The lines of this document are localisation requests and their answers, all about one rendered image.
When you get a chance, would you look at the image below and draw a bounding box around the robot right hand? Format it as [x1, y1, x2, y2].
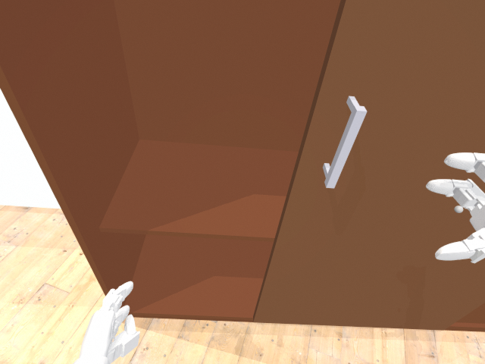
[426, 152, 485, 263]

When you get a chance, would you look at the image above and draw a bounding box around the handle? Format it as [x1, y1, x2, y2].
[323, 96, 367, 188]

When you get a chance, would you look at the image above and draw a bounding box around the wardrobe door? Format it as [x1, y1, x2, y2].
[253, 0, 485, 331]
[457, 303, 485, 324]

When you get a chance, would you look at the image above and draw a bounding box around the robot left hand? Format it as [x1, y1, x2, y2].
[79, 281, 140, 364]

